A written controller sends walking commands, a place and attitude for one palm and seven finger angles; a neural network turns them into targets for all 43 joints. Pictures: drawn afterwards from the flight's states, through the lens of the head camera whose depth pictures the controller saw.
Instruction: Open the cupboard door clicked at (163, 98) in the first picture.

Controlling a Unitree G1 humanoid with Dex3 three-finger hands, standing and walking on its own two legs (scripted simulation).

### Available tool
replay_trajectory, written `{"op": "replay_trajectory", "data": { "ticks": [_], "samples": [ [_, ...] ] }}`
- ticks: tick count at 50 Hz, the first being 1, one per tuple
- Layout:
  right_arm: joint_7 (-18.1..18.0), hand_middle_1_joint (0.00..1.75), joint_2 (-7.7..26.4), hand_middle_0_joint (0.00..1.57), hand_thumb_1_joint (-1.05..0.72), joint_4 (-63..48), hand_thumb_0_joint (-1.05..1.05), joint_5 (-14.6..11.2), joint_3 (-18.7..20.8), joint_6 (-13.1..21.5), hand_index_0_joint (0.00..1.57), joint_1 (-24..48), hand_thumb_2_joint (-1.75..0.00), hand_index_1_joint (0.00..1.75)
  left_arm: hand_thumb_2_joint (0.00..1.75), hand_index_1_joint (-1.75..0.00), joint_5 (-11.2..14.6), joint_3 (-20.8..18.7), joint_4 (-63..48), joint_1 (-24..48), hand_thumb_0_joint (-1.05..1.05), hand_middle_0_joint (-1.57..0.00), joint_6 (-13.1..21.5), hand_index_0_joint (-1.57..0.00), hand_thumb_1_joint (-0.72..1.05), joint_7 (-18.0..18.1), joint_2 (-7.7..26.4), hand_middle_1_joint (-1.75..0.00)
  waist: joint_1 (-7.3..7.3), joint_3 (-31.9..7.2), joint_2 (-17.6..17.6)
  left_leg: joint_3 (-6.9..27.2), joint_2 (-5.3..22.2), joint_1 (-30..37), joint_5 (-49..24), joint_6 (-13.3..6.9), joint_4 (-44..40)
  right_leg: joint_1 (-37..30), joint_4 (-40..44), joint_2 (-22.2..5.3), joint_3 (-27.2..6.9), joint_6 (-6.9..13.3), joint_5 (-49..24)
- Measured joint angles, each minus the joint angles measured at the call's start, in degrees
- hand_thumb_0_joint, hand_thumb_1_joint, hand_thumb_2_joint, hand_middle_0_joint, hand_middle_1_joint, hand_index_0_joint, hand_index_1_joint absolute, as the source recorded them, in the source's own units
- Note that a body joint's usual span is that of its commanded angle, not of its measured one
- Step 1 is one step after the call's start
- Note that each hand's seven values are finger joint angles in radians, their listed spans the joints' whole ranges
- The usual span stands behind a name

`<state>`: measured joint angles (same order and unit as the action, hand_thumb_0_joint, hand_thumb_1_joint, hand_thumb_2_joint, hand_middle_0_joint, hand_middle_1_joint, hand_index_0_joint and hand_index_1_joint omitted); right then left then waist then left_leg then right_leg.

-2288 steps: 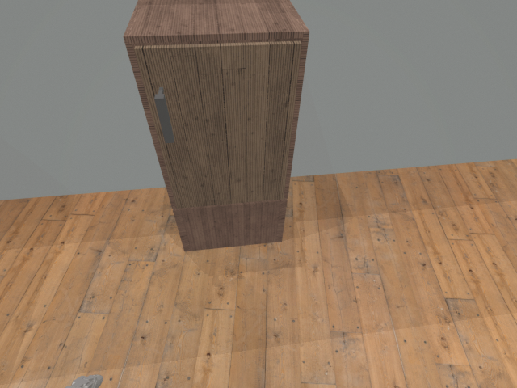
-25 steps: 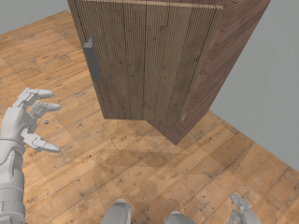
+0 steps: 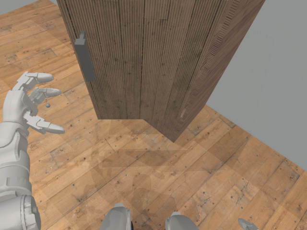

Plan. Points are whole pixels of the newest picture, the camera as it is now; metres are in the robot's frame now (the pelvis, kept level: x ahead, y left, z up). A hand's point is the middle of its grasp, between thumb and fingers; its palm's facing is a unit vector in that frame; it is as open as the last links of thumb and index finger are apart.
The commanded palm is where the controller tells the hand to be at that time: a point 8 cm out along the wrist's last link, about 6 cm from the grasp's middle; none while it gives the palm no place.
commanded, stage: move the hooked fingers beside the handle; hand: left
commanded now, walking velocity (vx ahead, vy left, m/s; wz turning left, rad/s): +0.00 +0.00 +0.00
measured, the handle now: (87, 57) +0.58 +0.20 +0.06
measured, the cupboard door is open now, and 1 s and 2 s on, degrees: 42 42 42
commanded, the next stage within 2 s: slide the fingers in behind the handle in 1.64 s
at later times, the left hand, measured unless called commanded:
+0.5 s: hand (60, 83) +0.47 +0.25 +0.06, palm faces +0.06 -1.00 -0.03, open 14.0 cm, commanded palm +0.46 +0.29 +0.06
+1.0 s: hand (60, 72) +0.51 +0.26 +0.06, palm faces +0.06 -1.00 -0.03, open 14.0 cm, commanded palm +0.50 +0.30 +0.05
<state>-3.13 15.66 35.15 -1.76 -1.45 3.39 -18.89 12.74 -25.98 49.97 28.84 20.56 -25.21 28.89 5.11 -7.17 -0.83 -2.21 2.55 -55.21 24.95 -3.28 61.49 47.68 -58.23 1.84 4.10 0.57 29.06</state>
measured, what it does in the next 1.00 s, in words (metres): stands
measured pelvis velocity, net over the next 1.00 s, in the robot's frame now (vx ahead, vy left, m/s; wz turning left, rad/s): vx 0.00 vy -0.01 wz -0.04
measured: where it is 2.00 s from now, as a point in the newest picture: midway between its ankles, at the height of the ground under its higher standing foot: outside the picture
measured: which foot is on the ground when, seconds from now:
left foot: down 0.00-1.00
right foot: down 0.00-1.00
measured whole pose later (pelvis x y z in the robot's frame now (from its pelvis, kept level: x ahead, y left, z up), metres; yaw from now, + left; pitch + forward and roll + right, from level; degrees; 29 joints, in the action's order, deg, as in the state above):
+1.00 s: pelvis +0.00 -0.01 -0.02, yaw -2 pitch +26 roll -5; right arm -1.7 16.3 35.2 -0.5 -3.3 -4.8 -23.2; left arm 5.7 -31.7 69.7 51.7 20.2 -24.4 44.1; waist 11.1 -6.5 -1.5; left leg -1.1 5.1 -66.4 26.5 -2.4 66.9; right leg 58.6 -62.4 4.3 4.7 1.6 29.7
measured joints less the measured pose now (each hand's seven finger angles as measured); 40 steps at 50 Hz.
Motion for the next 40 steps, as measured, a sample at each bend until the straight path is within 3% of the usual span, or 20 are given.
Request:
{"op": "replay_trajectory", "data": {
  "ticks": [18,24,40],
  "samples": [
    [0.97,0.30,-0.23,0.20,-0.91,1.00,0.01,0.99,-0.75,-4.33,0.21,-0.88,-0.90,0.30,0.30,-1.20,-3.75,1.29,10.71,11.81,-0.02,-0.30,3.86,-0.30,-0.50,4.55,1.22,-1.20,1.36,0.23,-0.04,-0.12,-0.21,-3.16,-0.29,-0.56,1.29,3.12,-1.37,-0.28,-0.08,-0.50,-0.26],
    [0.95,0.30,0.09,0.20,-0.91,1.38,0.01,1.37,-1.05,-5.35,0.21,-1.28,-0.90,0.30,0.30,-1.20,-5.64,0.54,15.06,17.10,-0.02,-0.30,4.01,-0.30,-0.50,5.70,4.21,-1.20,3.08,0.47,-0.13,0.29,0.13,-5.57,-0.20,-0.23,2.56,5.50,-2.70,0.03,0.29,-0.12,-0.04],
    [0.99,0.30,0.95,0.20,-0.91,0.72,0.00,1.40,-2.05,-7.48,0.21,-3.67,-0.90,0.30,0.30,-1.20,-8.00,-3.52,22.17,25.83,-0.02,-0.30,1.47,-0.30,-0.50,4.23,13.56,-1.20,6.49,0.88,-0.62,1.11,1.98,-10.64,0.93,0.82,5.34,10.54,-4.85,1.85,0.81,1.00,0.63]
  ]
}}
